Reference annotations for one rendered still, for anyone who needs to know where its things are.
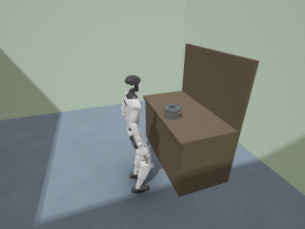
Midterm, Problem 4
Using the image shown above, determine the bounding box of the robot right hand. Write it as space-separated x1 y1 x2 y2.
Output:
138 147 150 161

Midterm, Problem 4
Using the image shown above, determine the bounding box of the robot right forearm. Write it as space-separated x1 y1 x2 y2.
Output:
131 124 144 149

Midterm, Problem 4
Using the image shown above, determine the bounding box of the robot head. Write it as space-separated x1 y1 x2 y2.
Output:
125 75 141 99

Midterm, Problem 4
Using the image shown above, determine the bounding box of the lid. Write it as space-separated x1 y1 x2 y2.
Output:
163 103 181 113

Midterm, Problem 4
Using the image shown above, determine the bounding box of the robot right upper arm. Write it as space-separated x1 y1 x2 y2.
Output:
129 99 141 129

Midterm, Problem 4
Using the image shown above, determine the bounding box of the robot right shin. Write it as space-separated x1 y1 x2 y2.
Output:
135 163 152 189

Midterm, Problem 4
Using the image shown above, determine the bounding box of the robot left upper arm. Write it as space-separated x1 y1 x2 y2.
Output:
121 92 128 114

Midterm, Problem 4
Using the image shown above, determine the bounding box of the table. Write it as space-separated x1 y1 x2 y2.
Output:
143 43 259 197

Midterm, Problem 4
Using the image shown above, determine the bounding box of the pot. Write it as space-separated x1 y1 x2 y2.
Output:
163 107 182 120

